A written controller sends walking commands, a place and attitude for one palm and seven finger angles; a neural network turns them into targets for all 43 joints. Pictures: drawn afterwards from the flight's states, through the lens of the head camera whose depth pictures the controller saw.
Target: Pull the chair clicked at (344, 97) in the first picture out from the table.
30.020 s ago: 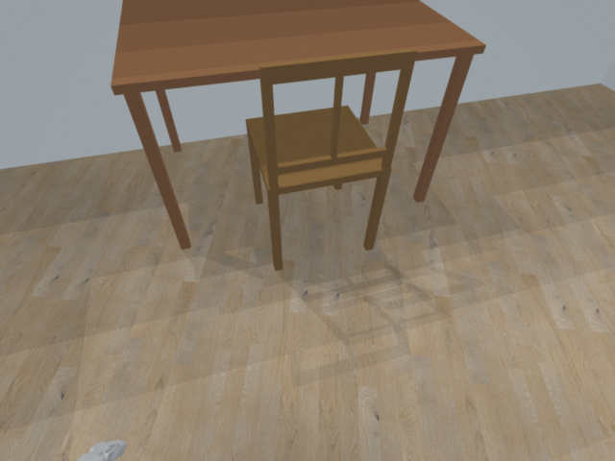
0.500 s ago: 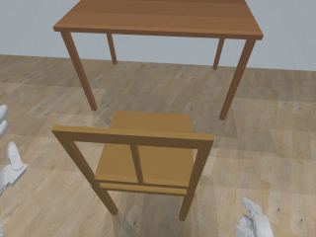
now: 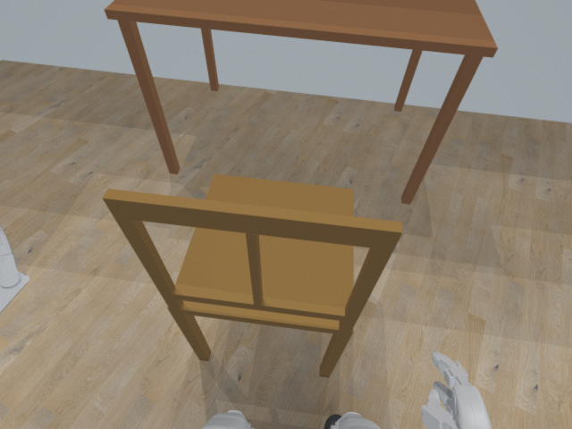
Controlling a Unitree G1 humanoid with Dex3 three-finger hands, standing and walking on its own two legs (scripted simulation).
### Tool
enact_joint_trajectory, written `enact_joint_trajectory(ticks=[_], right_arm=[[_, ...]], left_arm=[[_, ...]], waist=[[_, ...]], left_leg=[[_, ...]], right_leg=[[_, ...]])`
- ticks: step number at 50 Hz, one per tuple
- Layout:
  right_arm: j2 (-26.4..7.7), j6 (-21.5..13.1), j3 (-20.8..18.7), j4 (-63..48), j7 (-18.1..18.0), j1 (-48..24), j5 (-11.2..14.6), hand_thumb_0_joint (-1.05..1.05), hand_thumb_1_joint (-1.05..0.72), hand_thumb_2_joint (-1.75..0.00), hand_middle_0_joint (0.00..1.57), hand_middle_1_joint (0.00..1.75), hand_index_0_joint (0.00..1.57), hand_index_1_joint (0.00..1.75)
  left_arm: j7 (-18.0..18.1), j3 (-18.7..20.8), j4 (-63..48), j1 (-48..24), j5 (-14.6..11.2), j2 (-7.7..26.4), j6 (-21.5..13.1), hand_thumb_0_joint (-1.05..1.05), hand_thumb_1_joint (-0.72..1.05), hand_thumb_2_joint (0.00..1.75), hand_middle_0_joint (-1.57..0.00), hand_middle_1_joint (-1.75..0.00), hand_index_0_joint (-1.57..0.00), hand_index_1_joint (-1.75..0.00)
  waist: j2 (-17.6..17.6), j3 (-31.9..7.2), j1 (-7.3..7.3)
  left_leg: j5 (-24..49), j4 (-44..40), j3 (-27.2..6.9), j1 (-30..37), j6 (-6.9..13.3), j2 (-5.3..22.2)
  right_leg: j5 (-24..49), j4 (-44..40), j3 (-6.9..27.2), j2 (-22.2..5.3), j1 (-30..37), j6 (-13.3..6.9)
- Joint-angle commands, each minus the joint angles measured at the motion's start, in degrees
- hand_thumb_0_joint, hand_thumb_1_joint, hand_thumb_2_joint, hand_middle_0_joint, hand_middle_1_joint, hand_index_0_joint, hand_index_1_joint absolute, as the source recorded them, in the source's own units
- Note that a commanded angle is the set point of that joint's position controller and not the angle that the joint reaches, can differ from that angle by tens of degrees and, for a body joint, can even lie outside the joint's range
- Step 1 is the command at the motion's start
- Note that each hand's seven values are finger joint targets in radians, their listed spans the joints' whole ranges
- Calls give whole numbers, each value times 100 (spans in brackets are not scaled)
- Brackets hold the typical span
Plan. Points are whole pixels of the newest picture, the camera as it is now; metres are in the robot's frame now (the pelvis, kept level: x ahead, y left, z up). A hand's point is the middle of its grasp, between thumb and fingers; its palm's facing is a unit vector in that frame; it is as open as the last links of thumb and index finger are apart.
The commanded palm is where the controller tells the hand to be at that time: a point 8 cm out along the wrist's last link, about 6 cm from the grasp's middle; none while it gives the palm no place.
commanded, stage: step back with the hand held close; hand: left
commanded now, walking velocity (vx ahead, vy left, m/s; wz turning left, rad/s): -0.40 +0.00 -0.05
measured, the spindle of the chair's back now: (255, 270) +0.38 +0.09 -0.09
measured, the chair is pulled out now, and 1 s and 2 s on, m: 0.59 0.59 0.59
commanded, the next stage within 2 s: stop stepping back and stand still in 0.72 s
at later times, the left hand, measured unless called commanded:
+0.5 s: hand (35, 303) +0.18 +0.23 +0.20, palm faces +0.43 -0.76 -0.49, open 7.4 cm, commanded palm +0.12 +0.27 +0.20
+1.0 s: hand out of the picture +0.05 +0.18 +0.20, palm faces +0.35 -0.78 -0.52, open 7.4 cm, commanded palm +0.01 +0.24 +0.20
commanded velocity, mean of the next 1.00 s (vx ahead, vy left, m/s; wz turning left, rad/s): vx -0.26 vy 0.01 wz -0.04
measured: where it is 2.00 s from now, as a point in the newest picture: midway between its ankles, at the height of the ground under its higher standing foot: outside the picture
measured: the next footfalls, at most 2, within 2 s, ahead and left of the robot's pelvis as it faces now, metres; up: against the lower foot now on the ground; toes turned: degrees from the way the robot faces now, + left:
right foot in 0.50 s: +0.00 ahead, -0.16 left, +0.00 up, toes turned -4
left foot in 0.74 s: -0.02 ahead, +0.09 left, +0.00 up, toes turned +0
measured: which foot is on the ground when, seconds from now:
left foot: down 0.00-0.54, up 0.56-0.72, down 0.74-1.00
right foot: down 0.00-0.28, up 0.30-0.48, down 0.50-0.76, up 0.78-0.94, down 0.96-1.00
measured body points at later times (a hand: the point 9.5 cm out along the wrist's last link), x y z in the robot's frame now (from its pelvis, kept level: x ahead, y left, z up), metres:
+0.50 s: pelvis -0.03 -0.03 +0.01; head +0.02 -0.01 +0.45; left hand +0.16 +0.27 +0.22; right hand +0.17 -0.24 -0.07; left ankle +0.03 +0.12 -0.72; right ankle -0.04 -0.16 -0.72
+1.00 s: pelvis -0.15 -0.06 +0.01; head -0.14 -0.05 +0.46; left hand +0.03 +0.22 +0.22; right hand +0.00 -0.29 -0.08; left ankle -0.06 +0.09 -0.71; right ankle -0.11 -0.17 -0.72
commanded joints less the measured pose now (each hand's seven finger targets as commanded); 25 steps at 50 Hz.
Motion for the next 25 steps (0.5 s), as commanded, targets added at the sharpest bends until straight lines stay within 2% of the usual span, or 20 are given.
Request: enact_joint_trajectory(ticks=[1,2,4,5,6,7,8,9,11,12,13,14,15,16,17,18,19,20,23,25], right_arm=[[-806,-372,-411,-993,-35,-433,75,0,-90,-90,20,30,20,30],[-775,-378,-408,-976,-30,-395,81,0,-90,-90,20,30,20,30],[-707,-383,-468,-882,-27,-287,85,0,-90,-90,20,30,20,30],[-662,-409,-489,-882,-13,-282,61,0,-90,-90,20,30,20,30],[-637,-413,-470,-818,18,-269,-14,0,-90,-90,20,30,20,30],[-603,-386,-493,-670,70,-196,-60,0,-90,-90,20,30,20,30],[-577,-356,-489,-613,123,-229,-83,0,-90,-90,20,30,20,30],[-576,-326,-462,-567,125,-301,-113,0,-90,-90,20,30,20,30],[-558,-298,-400,-594,85,-435,-102,0,-90,-90,20,30,20,30],[-596,-293,-405,-622,40,-520,-91,0,-90,-90,20,30,20,30],[-665,-292,-438,-670,2,-563,-76,0,-90,-90,20,30,20,30],[-695,-302,-472,-680,-11,-586,-47,0,-90,-90,20,30,20,30],[-618,-309,-479,-689,-5,-478,-47,0,-90,-90,20,30,20,30],[-624,-350,-456,-691,-18,-482,-130,0,-90,-90,20,30,20,30],[-602,-402,-479,-592,1,-463,-126,0,-90,-90,20,30,20,30],[-645,-458,-527,-523,41,-328,-103,0,-90,-90,20,30,20,30],[-685,-491,-554,-509,71,-298,-36,0,-90,-90,20,30,20,30],[-704,-522,-551,-506,121,-239,-31,0,-90,-90,20,30,20,30],[-702,-573,-408,-545,185,-337,-56,0,-90,-90,20,30,20,30],[-666,-559,-319,-563,180,-465,-80,0,-90,-90,20,30,20,30]], left_arm=[[126,953,-938,-34,125,911,-381,0,90,90,-20,-30,-20,-30],[99,927,-924,-145,129,904,-410,0,90,90,-20,-30,-20,-30],[65,1019,-943,-80,43,1129,-445,0,90,90,-20,-30,-20,-30],[31,889,-931,46,-45,1044,-490,0,90,90,-20,-30,-20,-30],[46,916,-934,8,-69,1133,-513,0,90,90,-20,-30,-20,-30],[75,873,-993,-4,-103,1163,-440,0,90,90,-20,-30,-20,-30],[90,793,-1113,-79,-122,1125,-381,0,90,90,-20,-30,-20,-30],[109,849,-1235,-184,-106,1201,-369,0,90,90,-20,-30,-20,-30],[93,899,-1255,-63,-68,1149,-439,0,90,90,-20,-30,-20,-30],[82,960,-1216,43,-53,1132,-483,0,90,90,-20,-30,-20,-30],[61,965,-1172,158,-41,1054,-516,0,90,90,-20,-30,-20,-30],[45,947,-1147,239,-46,1063,-499,0,90,90,-20,-30,-20,-30],[8,907,-909,377,-149,927,-472,0,90,90,-20,-30,-20,-30],[12,907,-1092,100,-147,932,-489,0,90,90,-20,-30,-20,-30],[-10,818,-1134,-76,-168,863,-519,0,90,90,-20,-30,-20,-30],[-41,683,-1233,-172,-197,813,-572,0,90,90,-20,-30,-20,-30],[-55,601,-1341,-249,-198,820,-570,0,90,90,-20,-30,-20,-30],[-61,546,-1381,-213,-187,804,-582,0,90,90,-20,-30,-20,-30],[-122,573,-1421,-53,-195,914,-543,0,90,90,-20,-30,-20,-30],[-170,749,-1224,52,-142,1066,-572,0,90,90,-20,-30,-20,-30]], waist=[[1418,-787,-8],[1245,-669,-23],[154,-899,-58],[-228,-866,-66],[-337,-721,-101],[-719,-1032,-123],[-978,-1233,-97],[-872,-1319,-114],[-599,-1359,-104],[-199,-1319,-72],[497,-1292,-60],[1060,-1413,-107],[1467,-1523,-181],[1690,-1190,-195],[1564,-994,-187],[1450,-1025,-163],[1350,-1231,-130],[1408,-1342,-60],[1395,-1383,-20],[1012,-1167,9]], left_leg=[[-3165,-2147,-938,-2878,760,1265],[-2995,-1962,-868,-2944,729,1203],[-1903,-912,-480,-1638,429,633],[-1872,-322,-233,-867,263,294],[-1858,171,-62,-323,155,86],[-1477,683,127,181,42,-65],[-1173,873,149,485,5,-103],[-920,754,130,670,18,-66],[-121,-513,-141,802,160,234],[360,-1143,-500,772,312,617],[892,-1520,-969,637,515,1182],[1435,-1796,-1256,600,747,1751],[1069,-2020,-1244,261,929,2031],[1060,-2086,-1309,-190,1110,2150],[1767,-1862,-1069,-52,1108,2055],[2977,-1514,-774,719,1021,1885],[3718,-1203,-456,1458,865,1780],[4023,-1003,-443,1824,745,1700],[2732,-651,-494,1479,522,1492],[1527,-420,-347,858,350,1246]], right_leg=[[-872,1229,152,204,2876,-49],[-555,1256,181,186,2856,-80],[387,333,739,-202,1909,-302],[169,-465,1240,-586,1016,-536],[-233,-1101,1604,-941,276,-757],[-286,-1486,1829,-1337,169,-968],[-16,-1610,1816,-1576,289,-1093],[511,-1514,1751,-1570,341,-1104],[674,-830,1058,-996,547,-661],[352,-347,728,-547,549,-388],[101,441,425,-90,603,-187],[-944,1381,131,129,614,-74],[-2219,2328,235,225,617,-75],[-2429,2951,339,278,484,-71],[-2398,2922,394,256,303,-115],[-2252,2318,318,188,55,-127],[-2032,1817,151,147,-23,-117],[-1781,1113,137,50,79,-184],[-373,-534,-32,-9,1074,-258],[582,-1237,-186,-86,1548,-212]])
